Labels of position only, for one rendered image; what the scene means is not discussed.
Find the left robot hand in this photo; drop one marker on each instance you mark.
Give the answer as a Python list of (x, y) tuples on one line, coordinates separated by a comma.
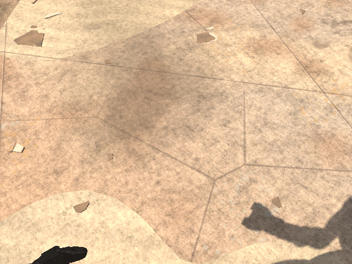
[(63, 255)]

